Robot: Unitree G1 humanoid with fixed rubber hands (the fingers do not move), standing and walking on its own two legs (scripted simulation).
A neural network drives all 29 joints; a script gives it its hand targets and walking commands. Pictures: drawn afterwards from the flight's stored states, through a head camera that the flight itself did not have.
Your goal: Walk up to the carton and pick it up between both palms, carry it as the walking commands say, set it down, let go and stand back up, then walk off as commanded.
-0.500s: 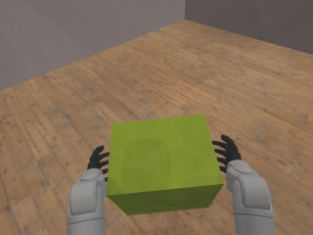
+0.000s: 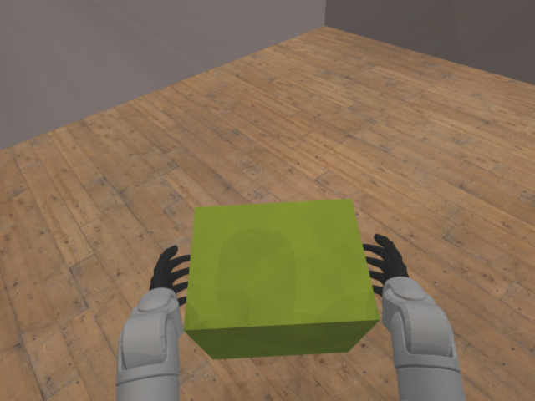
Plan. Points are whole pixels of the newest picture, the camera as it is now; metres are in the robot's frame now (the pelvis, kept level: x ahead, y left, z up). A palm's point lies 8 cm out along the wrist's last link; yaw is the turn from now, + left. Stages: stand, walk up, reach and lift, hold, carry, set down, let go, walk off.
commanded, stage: carry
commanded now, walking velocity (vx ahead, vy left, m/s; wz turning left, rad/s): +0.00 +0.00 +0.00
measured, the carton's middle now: (277, 285) +0.32 +0.01 -0.03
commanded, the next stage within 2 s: none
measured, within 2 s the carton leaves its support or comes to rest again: neither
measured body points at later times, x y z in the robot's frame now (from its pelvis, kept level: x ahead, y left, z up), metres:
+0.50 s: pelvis +0.00 +0.02 +0.00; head -0.02 +0.01 +0.45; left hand +0.28 +0.19 +0.04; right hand +0.28 -0.15 +0.03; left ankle +0.07 +0.14 -0.73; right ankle -0.02 -0.05 -0.73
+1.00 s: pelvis +0.00 +0.02 +0.00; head -0.02 +0.02 +0.45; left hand +0.27 +0.20 +0.04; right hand +0.28 -0.14 +0.04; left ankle +0.07 +0.14 -0.73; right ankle -0.02 -0.05 -0.73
